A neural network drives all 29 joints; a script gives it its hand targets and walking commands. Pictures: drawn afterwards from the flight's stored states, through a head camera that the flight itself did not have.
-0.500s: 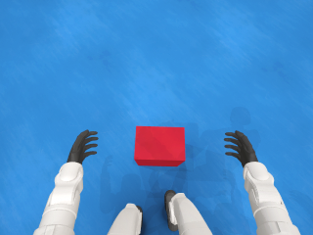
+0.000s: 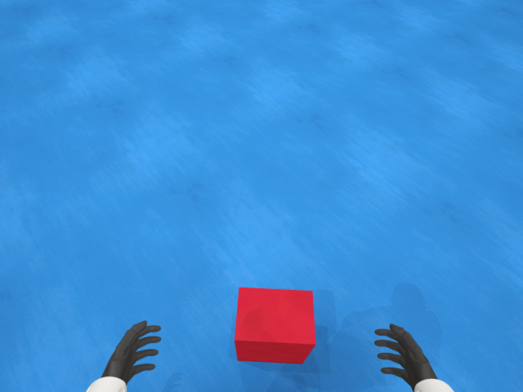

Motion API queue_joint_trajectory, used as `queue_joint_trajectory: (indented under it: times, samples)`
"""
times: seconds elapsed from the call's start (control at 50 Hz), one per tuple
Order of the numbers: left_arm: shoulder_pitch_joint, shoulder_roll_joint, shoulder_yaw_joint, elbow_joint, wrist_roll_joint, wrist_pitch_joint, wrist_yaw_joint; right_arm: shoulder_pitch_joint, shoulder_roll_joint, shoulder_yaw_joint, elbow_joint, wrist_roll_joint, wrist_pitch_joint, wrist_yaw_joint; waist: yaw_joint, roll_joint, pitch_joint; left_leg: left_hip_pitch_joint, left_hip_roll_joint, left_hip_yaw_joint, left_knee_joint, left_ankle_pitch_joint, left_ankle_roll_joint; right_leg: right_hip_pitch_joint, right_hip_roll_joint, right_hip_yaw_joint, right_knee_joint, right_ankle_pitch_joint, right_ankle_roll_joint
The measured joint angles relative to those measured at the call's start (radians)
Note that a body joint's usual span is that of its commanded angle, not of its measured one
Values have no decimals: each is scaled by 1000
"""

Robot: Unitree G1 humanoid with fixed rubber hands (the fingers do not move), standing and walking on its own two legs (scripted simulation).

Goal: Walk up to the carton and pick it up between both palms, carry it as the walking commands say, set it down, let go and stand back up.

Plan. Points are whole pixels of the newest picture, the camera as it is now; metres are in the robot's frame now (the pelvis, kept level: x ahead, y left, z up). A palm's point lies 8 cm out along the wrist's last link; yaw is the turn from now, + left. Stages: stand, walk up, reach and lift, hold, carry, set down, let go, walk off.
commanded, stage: let go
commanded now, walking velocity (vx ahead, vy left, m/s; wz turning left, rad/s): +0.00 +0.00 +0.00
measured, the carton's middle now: (272, 328) +0.37 -0.05 -0.63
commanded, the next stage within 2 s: stand in 0.16 s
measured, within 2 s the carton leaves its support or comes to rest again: neither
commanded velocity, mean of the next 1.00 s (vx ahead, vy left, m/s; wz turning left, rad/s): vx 0.00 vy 0.00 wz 0.00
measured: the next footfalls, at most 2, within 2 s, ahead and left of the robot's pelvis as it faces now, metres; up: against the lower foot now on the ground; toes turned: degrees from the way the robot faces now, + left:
none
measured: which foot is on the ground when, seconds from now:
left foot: down 0.00-1.00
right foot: down 0.00-1.00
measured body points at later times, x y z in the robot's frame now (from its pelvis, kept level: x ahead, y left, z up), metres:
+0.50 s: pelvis +0.03 +0.00 -0.01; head +0.01 +0.01 +0.44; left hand +0.13 +0.27 -0.13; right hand +0.13 -0.27 -0.10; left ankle -0.06 +0.09 -0.74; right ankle +0.02 -0.12 -0.74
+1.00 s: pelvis +0.03 +0.00 -0.01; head +0.00 +0.02 +0.44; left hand +0.05 +0.26 -0.16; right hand +0.04 -0.25 -0.14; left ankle -0.06 +0.09 -0.74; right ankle +0.02 -0.12 -0.74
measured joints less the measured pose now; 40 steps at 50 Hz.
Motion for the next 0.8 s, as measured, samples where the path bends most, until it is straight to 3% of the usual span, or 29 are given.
queue_joint_trajectory:
  times: [0.16, 0.26, 0.4, 0.8]
  samples:
    - [-15, -13, -11, -16, 0, 19, 6, -20, 12, -10, -18, -25, 30, -3, -7, 23, 17, 16, -3, -2, 16, -5, 2, 21, -3, -3, 7, -2, 4]
    - [1, 25, 5, 117, 57, -68, 59, 7, -7, -5, 105, -66, -59, -50, -6, -14, -98, -9, -10, 3, 17, -19, -5, -28, -9, 2, 57, -41, 12]
    - [61, 68, 25, 279, 45, -141, 65, 59, -47, -11, 235, -41, -136, -80, -6, -24, -170, -21, -2, 7, 41, -57, 1, -49, 1, 4, 94, -83, 0]
    - [121, 53, -22, 475, 24, -100, 90, 139, -44, 40, 394, -23, -110, -103, -13, -16, -179, 13, -10, 19, 39, -76, 15, -29, -3, 16, 119, -114, 2]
